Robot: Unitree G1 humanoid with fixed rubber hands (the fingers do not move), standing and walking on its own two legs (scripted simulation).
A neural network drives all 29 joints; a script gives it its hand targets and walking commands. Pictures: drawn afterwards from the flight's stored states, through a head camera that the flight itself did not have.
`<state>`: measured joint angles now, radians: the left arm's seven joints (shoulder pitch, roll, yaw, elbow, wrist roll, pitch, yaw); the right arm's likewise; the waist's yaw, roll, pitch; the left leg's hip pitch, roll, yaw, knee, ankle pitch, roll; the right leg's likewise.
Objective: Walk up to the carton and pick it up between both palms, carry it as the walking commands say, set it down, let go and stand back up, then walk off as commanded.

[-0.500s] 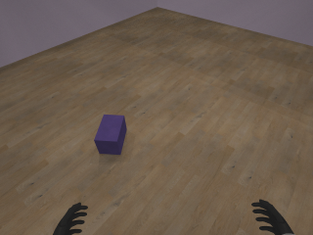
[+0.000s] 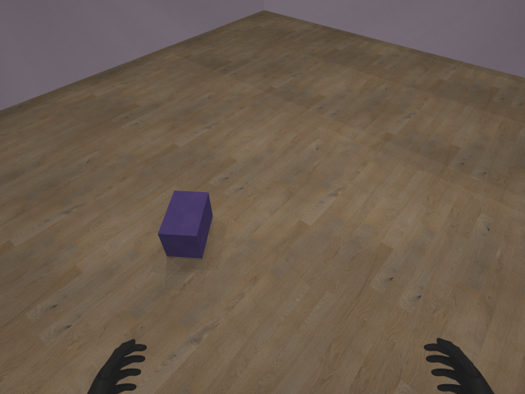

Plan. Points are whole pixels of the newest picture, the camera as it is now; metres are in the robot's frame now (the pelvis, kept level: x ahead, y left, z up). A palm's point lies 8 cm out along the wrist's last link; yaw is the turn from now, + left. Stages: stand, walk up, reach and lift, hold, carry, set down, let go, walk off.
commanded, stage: stand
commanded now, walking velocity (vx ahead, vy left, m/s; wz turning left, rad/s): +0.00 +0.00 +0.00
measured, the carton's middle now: (187, 223) +0.98 +0.37 -0.68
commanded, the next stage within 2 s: walk up in 0.32 s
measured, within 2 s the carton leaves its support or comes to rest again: neither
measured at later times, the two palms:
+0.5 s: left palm out of the picture +0.16 +0.27 -0.06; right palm out of the picture +0.15 -0.29 -0.06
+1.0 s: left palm out of the picture +0.15 +0.38 -0.08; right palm (439, 340) +0.22 -0.25 -0.05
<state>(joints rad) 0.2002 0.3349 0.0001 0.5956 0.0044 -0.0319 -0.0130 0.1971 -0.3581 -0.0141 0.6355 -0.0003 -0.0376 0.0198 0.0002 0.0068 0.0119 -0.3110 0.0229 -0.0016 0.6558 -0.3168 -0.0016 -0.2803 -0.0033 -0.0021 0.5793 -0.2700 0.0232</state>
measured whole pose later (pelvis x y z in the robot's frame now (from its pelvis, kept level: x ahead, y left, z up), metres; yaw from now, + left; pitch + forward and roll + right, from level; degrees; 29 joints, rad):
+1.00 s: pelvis +0.09 +0.05 -0.01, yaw +12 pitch -3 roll -2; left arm 0.32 0.49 0.00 0.56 0.05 -0.04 -0.03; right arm 0.39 -0.44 -0.08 0.58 -0.01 -0.01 0.03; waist -0.03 -0.04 0.04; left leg -0.30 0.00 -0.08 0.71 -0.36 0.01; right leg -0.47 -0.07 -0.03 0.90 -0.47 -0.03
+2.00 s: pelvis +0.40 +0.17 -0.01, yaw +22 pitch -2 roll -2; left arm 0.33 0.50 0.00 0.53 0.04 -0.01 -0.01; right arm 0.42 -0.48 -0.07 0.53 -0.01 -0.03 -0.01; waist -0.03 -0.04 0.06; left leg -0.29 0.01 -0.08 0.74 -0.41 0.01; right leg -0.49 -0.07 -0.01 0.92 -0.44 -0.03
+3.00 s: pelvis +0.42 +0.21 +0.00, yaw +21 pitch -2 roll -2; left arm 0.43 0.50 0.00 0.58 0.02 -0.02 0.05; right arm 0.30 -0.47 -0.07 0.46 -0.02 0.02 0.08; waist 0.01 0.01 0.05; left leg -0.39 0.05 -0.08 0.83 -0.50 -0.01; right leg -0.34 -0.08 0.03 0.61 -0.30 -0.03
